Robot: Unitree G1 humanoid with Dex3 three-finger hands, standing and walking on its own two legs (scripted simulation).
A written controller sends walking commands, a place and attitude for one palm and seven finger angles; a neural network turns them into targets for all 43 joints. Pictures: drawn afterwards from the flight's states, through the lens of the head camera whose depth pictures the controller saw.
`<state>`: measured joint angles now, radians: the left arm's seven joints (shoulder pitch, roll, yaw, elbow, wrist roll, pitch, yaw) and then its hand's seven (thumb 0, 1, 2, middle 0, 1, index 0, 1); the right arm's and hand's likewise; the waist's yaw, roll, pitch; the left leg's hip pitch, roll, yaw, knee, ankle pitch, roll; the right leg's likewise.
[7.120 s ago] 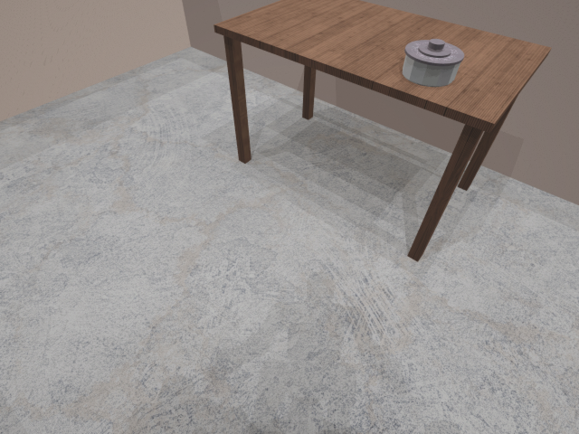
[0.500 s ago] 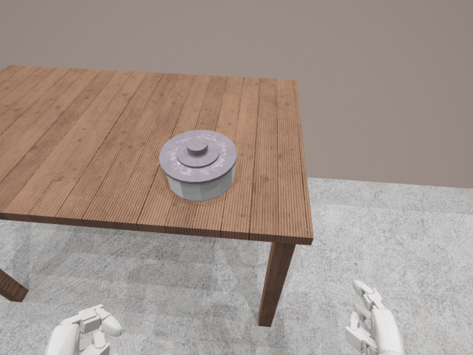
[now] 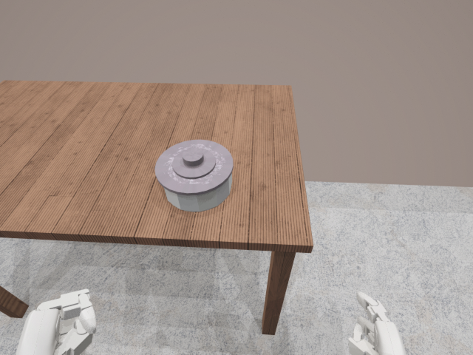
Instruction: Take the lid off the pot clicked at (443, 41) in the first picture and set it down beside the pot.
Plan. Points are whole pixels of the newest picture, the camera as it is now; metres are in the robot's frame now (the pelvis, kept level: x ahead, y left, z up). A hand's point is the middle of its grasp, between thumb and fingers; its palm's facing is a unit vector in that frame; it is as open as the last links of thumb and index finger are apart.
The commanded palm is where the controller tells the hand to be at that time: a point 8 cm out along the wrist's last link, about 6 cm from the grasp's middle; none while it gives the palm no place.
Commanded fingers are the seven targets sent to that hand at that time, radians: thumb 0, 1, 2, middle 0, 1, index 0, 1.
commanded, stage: raise the hand higher, near the body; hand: left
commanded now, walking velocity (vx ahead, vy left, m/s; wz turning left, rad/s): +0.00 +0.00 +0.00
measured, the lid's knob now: (193, 157) +0.51 +0.16 +0.04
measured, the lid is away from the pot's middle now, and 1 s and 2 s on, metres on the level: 0.00 0.00 0.00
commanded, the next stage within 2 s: reach forward and open the fingers in 0.40 s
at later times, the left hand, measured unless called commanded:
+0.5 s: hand (75, 290) +0.17 +0.24 +0.10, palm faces +0.35 -0.85 -0.39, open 3.1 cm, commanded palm +0.12 +0.28 +0.13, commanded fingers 0.00 0.87 0.90 -1.28 -1.48 -1.28 -1.48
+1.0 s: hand (67, 284) +0.18 +0.27 +0.09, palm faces -0.27 -0.09 -0.96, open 4.2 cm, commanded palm +0.18 +0.26 +0.15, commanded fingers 0.00 0.13 1.21 -0.99 -0.58 -0.99 -0.58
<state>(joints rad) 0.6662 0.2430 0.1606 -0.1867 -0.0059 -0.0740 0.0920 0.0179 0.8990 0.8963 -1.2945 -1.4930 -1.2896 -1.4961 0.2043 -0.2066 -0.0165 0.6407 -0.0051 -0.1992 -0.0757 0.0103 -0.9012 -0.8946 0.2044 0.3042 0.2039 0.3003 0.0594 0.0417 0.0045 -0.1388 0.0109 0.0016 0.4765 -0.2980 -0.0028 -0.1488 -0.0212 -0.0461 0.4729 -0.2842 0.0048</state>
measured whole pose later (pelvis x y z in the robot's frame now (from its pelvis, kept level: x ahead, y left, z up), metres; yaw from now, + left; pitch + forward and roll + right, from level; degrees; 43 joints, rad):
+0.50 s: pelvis +0.00 +0.01 +0.00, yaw +0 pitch -3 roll +0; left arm 0.58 0.28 0.21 -0.35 -0.02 -0.09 0.09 0.02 0.90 0.90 -1.30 -1.49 -1.30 -1.50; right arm 0.21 -0.19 0.02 0.63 -0.01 -0.18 -0.06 0.01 -0.90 -0.89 0.21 0.30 0.21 0.30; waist 0.07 0.05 0.02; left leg -0.11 0.00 0.00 0.45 -0.29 0.01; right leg -0.11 -0.03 -0.05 0.43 -0.27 0.01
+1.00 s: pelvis -0.01 +0.00 +0.00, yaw +1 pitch -1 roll +0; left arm 0.34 0.62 0.07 -0.25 0.76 0.05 -0.22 0.01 0.39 1.13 -1.11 -0.91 -1.11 -0.91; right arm 0.10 -0.28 0.01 0.58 0.02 0.05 -0.04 0.01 -0.90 -0.89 0.20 0.30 0.20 0.30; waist 0.07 0.13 -0.01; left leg -0.17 0.01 -0.01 0.43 -0.25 0.00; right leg -0.17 -0.02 -0.06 0.42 -0.23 0.01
